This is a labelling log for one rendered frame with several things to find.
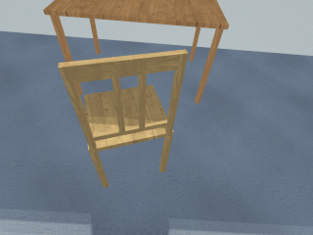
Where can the table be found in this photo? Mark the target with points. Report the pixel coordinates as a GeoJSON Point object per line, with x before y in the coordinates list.
{"type": "Point", "coordinates": [194, 13]}

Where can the chair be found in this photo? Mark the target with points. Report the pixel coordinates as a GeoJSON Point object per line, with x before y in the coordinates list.
{"type": "Point", "coordinates": [122, 117]}

